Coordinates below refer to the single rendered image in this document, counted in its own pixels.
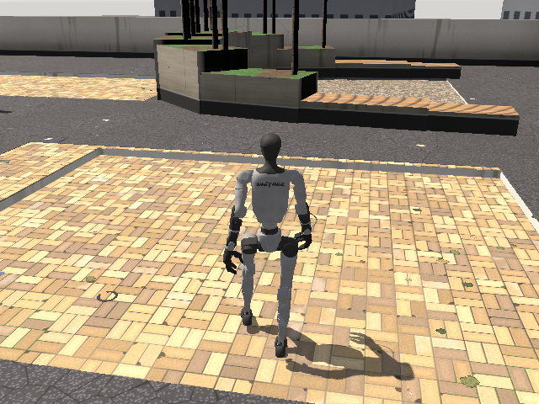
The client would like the right robot shin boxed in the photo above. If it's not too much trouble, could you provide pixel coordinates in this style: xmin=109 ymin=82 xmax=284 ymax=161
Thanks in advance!
xmin=277 ymin=289 xmax=291 ymax=346

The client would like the robot left forearm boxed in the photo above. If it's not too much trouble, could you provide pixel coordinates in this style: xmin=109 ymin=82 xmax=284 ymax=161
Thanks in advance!
xmin=225 ymin=205 xmax=243 ymax=251

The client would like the robot left hand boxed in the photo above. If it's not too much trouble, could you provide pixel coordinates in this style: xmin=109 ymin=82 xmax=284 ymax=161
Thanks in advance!
xmin=223 ymin=248 xmax=243 ymax=274

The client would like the robot left upper arm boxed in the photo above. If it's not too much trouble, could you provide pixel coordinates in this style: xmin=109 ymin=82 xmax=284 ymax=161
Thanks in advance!
xmin=234 ymin=169 xmax=253 ymax=218

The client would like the robot right forearm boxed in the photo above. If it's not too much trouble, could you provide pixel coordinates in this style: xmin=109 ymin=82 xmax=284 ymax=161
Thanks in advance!
xmin=298 ymin=202 xmax=312 ymax=235

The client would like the left robot thigh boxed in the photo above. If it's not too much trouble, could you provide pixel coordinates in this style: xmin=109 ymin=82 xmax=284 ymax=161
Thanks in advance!
xmin=241 ymin=233 xmax=259 ymax=278

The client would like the robot right upper arm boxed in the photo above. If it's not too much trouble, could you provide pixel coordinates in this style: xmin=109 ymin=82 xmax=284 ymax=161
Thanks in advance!
xmin=288 ymin=170 xmax=307 ymax=215

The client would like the robot right hand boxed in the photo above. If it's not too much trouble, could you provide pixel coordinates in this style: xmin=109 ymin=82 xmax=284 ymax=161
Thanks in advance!
xmin=294 ymin=232 xmax=312 ymax=250

